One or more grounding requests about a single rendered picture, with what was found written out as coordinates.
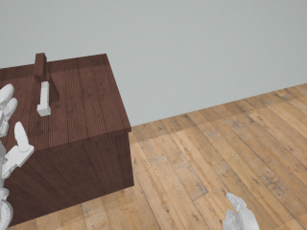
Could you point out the robot left hand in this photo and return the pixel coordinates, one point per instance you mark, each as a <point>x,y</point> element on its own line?
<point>18,155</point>

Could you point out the tap lever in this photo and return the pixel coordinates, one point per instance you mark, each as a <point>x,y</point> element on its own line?
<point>43,108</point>

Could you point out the robot right hand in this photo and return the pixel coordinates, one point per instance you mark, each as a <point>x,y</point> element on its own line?
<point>244,220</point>

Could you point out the left robot forearm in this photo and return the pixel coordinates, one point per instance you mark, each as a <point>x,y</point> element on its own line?
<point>6,211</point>

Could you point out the counter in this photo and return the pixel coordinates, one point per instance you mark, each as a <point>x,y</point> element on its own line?
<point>81,150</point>

